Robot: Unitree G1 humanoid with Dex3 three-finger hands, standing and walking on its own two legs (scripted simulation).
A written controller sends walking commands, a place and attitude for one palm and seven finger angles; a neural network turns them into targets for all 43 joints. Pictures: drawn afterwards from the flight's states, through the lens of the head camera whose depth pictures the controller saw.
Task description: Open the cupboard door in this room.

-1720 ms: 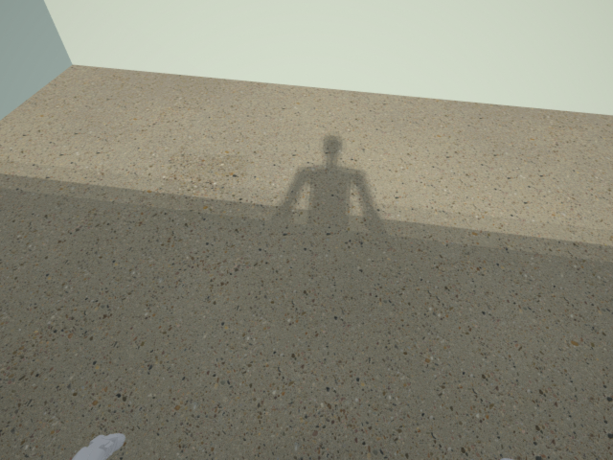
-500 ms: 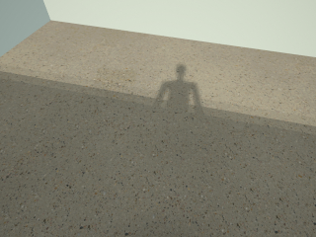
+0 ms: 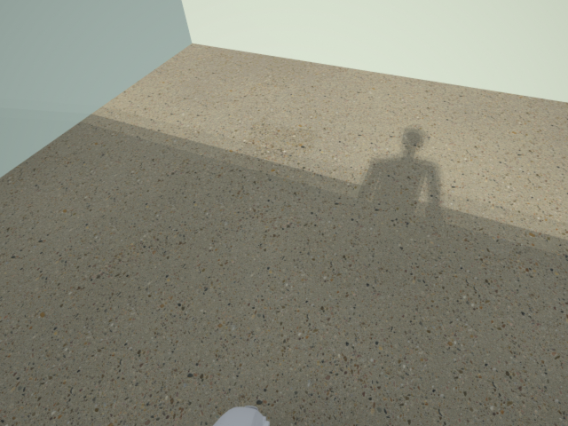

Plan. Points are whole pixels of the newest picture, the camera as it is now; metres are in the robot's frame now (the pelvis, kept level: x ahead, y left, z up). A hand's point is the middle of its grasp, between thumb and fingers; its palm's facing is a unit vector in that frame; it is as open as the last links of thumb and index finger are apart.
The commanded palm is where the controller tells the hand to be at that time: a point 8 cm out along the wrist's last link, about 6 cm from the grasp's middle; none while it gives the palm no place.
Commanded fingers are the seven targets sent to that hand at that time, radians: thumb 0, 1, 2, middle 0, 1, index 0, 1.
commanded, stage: turn or walk to find it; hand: left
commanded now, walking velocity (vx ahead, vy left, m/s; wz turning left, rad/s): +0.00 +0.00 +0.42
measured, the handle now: out of the picture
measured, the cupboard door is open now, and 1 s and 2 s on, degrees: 0 0 0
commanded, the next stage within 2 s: none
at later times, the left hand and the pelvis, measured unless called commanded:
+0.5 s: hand out of the picture -0.06 +0.26 -0.18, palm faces +0.28 -0.93 -0.24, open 7.4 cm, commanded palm none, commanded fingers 0.00 0.90 0.90 -0.20 -0.30 -0.20 -0.30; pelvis -0.03 +0.04 +0.00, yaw +13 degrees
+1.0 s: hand out of the picture -0.05 +0.19 -0.14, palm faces +0.43 -0.86 -0.27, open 7.4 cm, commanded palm none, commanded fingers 0.00 0.90 0.90 -0.20 -0.30 -0.20 -0.30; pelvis -0.04 -0.02 +0.00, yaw +26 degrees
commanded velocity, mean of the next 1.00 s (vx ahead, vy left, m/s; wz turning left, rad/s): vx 0.00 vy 0.00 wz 0.42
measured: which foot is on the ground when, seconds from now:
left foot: up 0.00-0.30, down 0.32-0.80, up 0.82-1.00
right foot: down 0.00-0.34, up 0.36-0.76, down 0.78-1.00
